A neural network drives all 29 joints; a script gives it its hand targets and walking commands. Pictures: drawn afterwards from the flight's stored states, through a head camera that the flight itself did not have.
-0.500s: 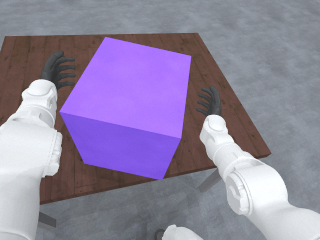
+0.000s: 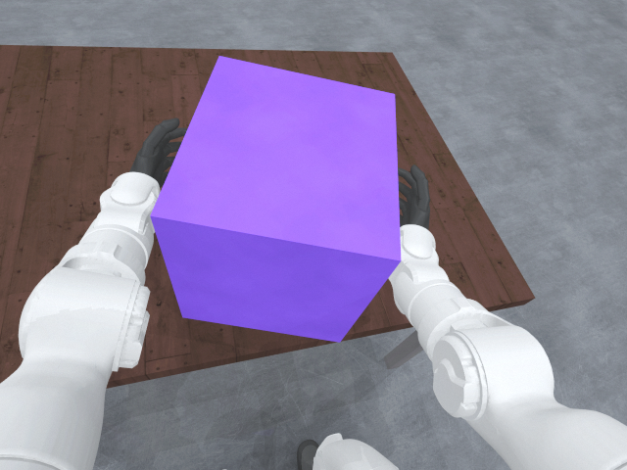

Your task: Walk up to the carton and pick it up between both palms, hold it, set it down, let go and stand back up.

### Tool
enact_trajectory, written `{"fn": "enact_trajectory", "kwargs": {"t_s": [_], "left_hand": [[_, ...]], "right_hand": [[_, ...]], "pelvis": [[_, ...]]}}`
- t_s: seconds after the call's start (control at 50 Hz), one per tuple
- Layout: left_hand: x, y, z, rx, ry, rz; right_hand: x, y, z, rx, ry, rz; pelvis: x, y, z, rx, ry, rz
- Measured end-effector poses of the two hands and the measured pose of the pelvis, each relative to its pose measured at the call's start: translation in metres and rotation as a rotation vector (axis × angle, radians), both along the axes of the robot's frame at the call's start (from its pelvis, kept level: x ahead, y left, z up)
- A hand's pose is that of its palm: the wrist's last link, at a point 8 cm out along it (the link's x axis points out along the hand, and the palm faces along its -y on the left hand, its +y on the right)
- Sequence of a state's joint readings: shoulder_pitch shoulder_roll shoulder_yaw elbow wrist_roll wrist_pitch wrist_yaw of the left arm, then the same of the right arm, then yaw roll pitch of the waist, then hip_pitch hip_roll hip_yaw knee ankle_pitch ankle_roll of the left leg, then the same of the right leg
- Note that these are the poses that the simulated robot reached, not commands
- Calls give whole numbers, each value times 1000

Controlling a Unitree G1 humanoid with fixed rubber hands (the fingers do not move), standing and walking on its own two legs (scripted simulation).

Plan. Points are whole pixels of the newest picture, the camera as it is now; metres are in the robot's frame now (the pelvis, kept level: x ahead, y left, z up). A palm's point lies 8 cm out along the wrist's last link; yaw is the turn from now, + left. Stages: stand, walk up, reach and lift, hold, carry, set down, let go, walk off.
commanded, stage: reach and lift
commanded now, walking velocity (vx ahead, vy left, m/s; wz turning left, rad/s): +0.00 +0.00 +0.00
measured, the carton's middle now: (284, 210) +0.46 -0.05 +0.01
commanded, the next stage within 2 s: none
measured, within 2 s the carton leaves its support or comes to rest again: neither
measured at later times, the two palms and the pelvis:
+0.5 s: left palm (154, 170) +0.51 +0.12 +0.07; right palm (413, 222) +0.38 -0.21 +0.06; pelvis +0.00 +0.00 +0.01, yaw +0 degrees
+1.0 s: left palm (155, 169) +0.51 +0.12 +0.07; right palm (409, 223) +0.38 -0.20 +0.06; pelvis +0.01 +0.00 +0.02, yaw +0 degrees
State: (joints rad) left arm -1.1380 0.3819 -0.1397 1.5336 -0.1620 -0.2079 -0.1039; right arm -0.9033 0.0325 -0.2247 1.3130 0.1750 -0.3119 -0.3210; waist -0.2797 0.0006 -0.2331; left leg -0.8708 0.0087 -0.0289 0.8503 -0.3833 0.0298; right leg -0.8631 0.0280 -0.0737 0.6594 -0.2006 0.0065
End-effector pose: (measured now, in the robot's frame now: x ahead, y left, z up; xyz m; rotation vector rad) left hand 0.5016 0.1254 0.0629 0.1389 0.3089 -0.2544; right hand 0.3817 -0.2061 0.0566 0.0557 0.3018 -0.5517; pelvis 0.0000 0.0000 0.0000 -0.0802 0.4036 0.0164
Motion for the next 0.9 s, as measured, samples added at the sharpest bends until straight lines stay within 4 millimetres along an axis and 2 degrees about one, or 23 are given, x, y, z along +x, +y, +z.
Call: {"fn": "enact_trajectory", "kwargs": {"t_s": [0.2,0.72,0.9], "left_hand": [[-1,-6,7,-4,-16,-3],[4,-8,6,-5,-23,-30],[4,-8,6,-2,-26,-37]], "right_hand": [[0,-4,2,-19,-12,21],[3,-3,2,-33,-46,11],[4,2,3,-79,-74,92]], "pelvis": [[-1,3,3,13,-17,-11],[5,4,10,5,-24,-12],[7,4,15,9,-43,-12]]}}
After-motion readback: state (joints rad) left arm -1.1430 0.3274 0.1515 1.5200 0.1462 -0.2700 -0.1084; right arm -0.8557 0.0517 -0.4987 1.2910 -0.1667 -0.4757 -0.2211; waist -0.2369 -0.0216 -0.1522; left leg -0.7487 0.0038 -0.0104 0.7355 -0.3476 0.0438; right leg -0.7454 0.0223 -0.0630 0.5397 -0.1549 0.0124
